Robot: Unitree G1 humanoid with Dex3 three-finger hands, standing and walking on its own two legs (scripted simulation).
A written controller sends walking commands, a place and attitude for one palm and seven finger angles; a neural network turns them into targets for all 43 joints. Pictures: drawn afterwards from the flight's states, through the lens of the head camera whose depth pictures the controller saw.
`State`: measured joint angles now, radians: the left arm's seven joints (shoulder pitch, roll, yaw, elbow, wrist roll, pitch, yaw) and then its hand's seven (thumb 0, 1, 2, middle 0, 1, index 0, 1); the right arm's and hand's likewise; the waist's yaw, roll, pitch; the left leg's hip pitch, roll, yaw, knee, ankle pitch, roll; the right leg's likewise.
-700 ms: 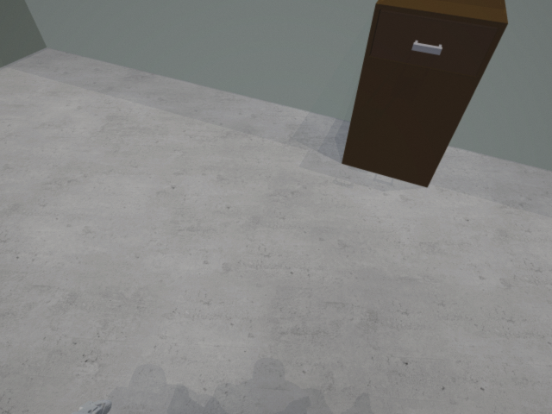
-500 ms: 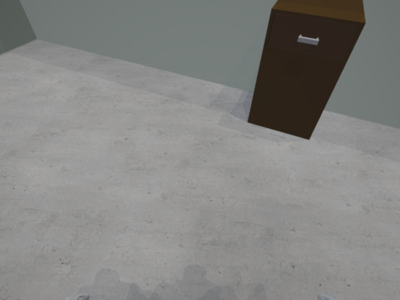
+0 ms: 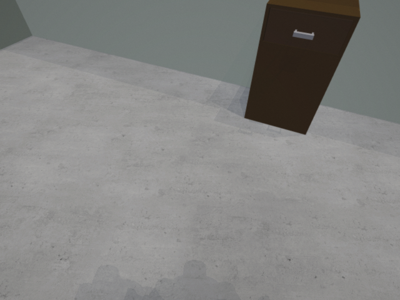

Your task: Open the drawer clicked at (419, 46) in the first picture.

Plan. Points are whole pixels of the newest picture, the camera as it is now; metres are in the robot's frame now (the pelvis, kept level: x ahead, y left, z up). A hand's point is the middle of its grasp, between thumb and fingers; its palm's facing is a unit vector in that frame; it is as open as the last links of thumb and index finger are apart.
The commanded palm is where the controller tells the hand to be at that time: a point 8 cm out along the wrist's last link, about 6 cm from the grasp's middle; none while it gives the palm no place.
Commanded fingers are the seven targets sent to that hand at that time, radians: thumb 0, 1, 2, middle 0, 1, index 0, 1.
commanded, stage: stand and wait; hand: left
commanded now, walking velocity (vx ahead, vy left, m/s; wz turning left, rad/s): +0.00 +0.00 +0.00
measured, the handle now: (303, 33) +1.46 -0.51 -0.06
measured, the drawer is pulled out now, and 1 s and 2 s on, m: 0.00 0.00 0.00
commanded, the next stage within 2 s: look at it before walking up in 0.34 s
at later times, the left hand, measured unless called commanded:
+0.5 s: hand out of the picture +0.08 +0.24 -0.16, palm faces -0.03 -0.95 -0.32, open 7.4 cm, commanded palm none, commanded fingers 0.00 0.90 0.90 -0.20 -0.30 -0.20 -0.30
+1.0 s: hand out of the picture +0.09 +0.25 -0.15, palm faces -0.03 -0.94 -0.34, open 7.4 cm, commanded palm none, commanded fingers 0.00 0.90 0.90 -0.20 -0.30 -0.20 -0.30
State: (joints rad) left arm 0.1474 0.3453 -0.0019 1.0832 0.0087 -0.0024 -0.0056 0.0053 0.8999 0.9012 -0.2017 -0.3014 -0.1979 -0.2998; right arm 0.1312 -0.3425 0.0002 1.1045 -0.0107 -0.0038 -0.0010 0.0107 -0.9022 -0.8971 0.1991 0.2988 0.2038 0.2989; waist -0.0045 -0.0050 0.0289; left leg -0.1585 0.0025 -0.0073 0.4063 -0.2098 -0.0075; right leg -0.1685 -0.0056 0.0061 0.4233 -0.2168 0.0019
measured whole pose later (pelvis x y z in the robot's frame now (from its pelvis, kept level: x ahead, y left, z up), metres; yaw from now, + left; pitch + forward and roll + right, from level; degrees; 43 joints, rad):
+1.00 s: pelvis +0.01 +0.00 +0.00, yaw +0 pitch -2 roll +0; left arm 0.13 0.35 0.00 1.09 0.01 -0.01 -0.01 0.00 0.90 0.90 -0.20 -0.30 -0.20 -0.30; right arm 0.10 -0.34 0.00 1.11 -0.01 -0.01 0.00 0.01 -0.90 -0.90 0.20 0.30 0.20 0.30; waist 0.00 -0.01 0.03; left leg -0.12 0.01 0.00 0.36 -0.20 -0.01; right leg -0.14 0.00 0.01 0.38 -0.21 0.00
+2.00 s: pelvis +0.23 -0.05 -0.02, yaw -27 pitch +1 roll -1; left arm 0.48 0.17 0.05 1.06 0.02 -0.06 0.01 0.00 0.90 0.90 -0.20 -0.30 -0.20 -0.30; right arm 0.06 -0.16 -0.03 0.91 -0.02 -0.05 0.01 0.01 -0.90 -0.90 0.20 0.30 0.20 0.30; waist 0.06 -0.02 0.03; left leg -0.45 0.05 0.08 0.60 -0.16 0.00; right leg 0.01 0.07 0.19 0.51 -0.48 -0.03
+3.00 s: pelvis +0.58 -0.27 -0.01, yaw -55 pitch +1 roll +0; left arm 0.34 0.20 0.07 1.05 0.02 -0.07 0.00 0.00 0.91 0.90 -0.20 -0.30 -0.19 -0.30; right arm 0.12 -0.23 -0.06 0.93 -0.03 -0.03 0.00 0.02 -0.94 -0.90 0.19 0.30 0.20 0.30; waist 0.02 0.03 0.04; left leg -0.59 0.16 0.06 0.79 -0.17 -0.07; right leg -0.08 0.06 -0.02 0.43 -0.36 -0.07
